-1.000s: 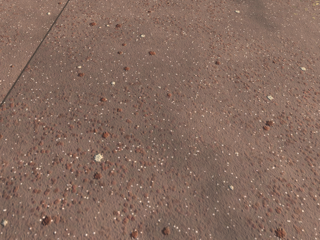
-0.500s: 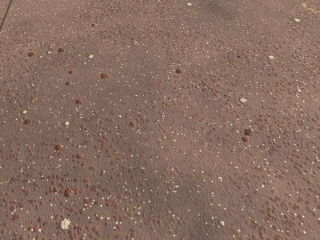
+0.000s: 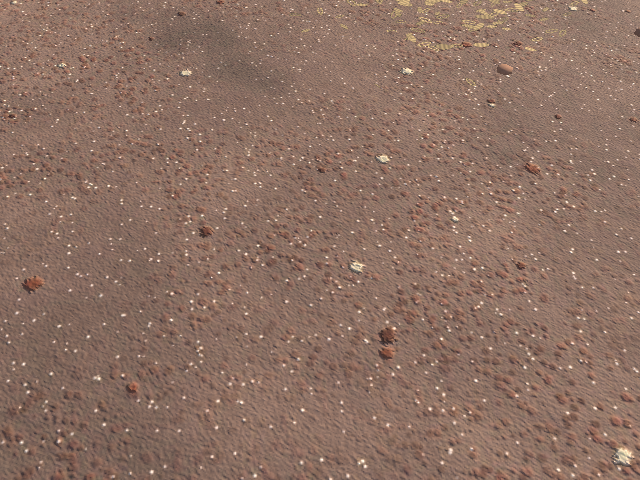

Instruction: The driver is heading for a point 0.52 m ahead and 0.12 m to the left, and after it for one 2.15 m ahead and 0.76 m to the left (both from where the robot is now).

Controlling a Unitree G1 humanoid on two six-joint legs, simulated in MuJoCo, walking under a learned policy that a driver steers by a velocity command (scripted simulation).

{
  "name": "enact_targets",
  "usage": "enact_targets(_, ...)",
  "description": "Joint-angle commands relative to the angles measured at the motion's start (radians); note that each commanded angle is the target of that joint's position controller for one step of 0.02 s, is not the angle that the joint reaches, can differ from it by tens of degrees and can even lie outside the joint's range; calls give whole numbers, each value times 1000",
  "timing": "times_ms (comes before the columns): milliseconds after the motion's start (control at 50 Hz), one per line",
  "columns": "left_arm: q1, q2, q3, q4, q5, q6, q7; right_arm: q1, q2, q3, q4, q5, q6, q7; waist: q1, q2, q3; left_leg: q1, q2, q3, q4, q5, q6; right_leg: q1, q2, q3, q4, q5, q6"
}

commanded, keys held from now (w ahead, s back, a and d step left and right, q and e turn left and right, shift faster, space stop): w+q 1.00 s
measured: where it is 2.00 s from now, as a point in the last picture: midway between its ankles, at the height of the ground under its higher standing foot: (187, 331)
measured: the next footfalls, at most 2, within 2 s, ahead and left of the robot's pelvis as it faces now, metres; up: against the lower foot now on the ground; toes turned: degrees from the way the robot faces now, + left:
right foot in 0.18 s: +0.25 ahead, -0.15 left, +0.00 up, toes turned +3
left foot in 0.70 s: +0.48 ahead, +0.17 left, +0.00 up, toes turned +23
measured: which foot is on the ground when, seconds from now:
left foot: down 0.00-0.18, up 0.20-0.68, down 0.70-1.00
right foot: up 0.00-0.16, down 0.18-0.70, up 0.72-1.00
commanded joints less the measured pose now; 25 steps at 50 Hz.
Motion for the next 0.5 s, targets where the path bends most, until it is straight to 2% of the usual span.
enact_targets(20, -97, 7, -9, -79, 0, -30, -12, -57, -176, -37, -62, 17, -6, -4, 16, 128, 22, -38, 213, -165, -135, 209, 174, 62, 13, -40, -195, 119, 12)
enact_targets(60, -148, 22, -5, -94, -8, -39, -19, -14, -195, -41, -43, 23, 4, -4, -1, 136, 29, -22, 231, -186, -117, 187, 173, 105, 36, -48, -270, 128, 16)
enact_targets(100, -166, 46, 3, -106, -15, -48, -25, -1, -205, -44, -32, 29, 13, -6, 8, 151, 32, 8, 256, -227, -85, 160, 159, 142, 46, -36, -332, 101, 1)
enact_targets(140, -100, 74, 18, -90, -14, -57, -24, -14, -211, -45, -26, 30, 24, -12, 64, 158, 7, 11, 257, -241, -14, 184, 131, 268, 63, -48, -407, 86, -24)
enact_targets(160, -5, 106, 37, -60, -7, -58, -16, -11, -193, -38, -24, 27, 26, -13, 110, 146, -47, -19, 218, -215, 89, 275, 107, 424, 78, -61, -431, 76, -46)
enact_targets(180, 143, 160, 58, -35, 8, -59, -4, -21, -142, -19, -35, 16, 23, -13, 181, 103, -156, -127, 156, -161, 314, 224, 66, 658, -21, 24, -416, 85, -91)
enact_targets(200, 265, 259, 80, -25, 34, -49, 9, 46, -37, 13, -69, 0, 10, -14, 187, -143, -306, -475, 30, -66, 696, -148, -7, 1016, -289, 370, -426, 47, -202)
enact_targets(220, 302, 224, 71, -9, 30, -44, 3, 80, -69, 9, -67, 27, -3, -16, 189, -239, -364, -625, 7, -163, 898, -389, -16, 1016, -362, 643, -548, -141, -283)
enact_targets(240, 253, 157, 50, -5, 13, -45, 1, 20, -153, -17, -70, 45, 0, -17, 183, -140, -222, -693, 58, -191, 979, -319, -11, 906, -325, 530, -575, -216, -250)
enact_targets(260, 192, 113, 36, -6, 6, -46, -1, -36, -157, -20, -81, 39, 6, -17, 160, -103, -137, -693, 94, -168, 971, -234, -6, 790, -283, 399, -598, -198, -218)
enact_targets(280, 126, 76, 23, -4, 7, -48, -5, -62, -145, -22, -82, 28, 16, -19, 129, -70, -75, -660, 120, -161, 935, -164, -10, 681, -239, 305, -635, -136, -200)
enact_targets(300, 81, 51, 18, -1, 13, -54, -7, -63, -133, -26, -81, 22, 29, -18, 99, -83, -34, -617, 143, -168, 897, -113, -14, 596, -206, 225, -671, -66, -186)
enact_targets(340, 50, 52, 25, 14, 19, -68, -6, -50, -94, -21, -79, 25, 50, -13, 66, -75, -9, -557, 155, -165, 874, -51, -23, 515, -190, 118, -722, 57, -184)
enact_targets(380, 56, 72, 35, 36, 22, -78, 1, -75, -81, -21, -95, 21, 61, -13, 58, -32, 7, -581, 155, -174, 837, 8, -34, 509, -194, 38, -740, 171, -191)
enact_targets(420, 74, 89, 41, 58, 23, -77, 10, -118, -73, -18, -114, 17, 63, -9, 65, -13, 20, -613, 152, -177, 749, 87, -41, 532, -193, -30, -746, 228, -190)
enact_targets(500, 100, 127, 51, 84, 16, -66, 22, -249, -52, -4, -156, 15, 57, 18, 110, 1, 57, -574, 139, -109, 516, 248, -25, 555, -179, -150, -755, 224, -163)
Keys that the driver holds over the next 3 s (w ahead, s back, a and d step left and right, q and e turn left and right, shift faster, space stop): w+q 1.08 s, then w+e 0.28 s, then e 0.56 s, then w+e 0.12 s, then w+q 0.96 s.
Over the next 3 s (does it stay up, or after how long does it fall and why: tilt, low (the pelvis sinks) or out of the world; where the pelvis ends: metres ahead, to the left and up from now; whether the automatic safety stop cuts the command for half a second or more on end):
stays up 1.29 0.36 -0.01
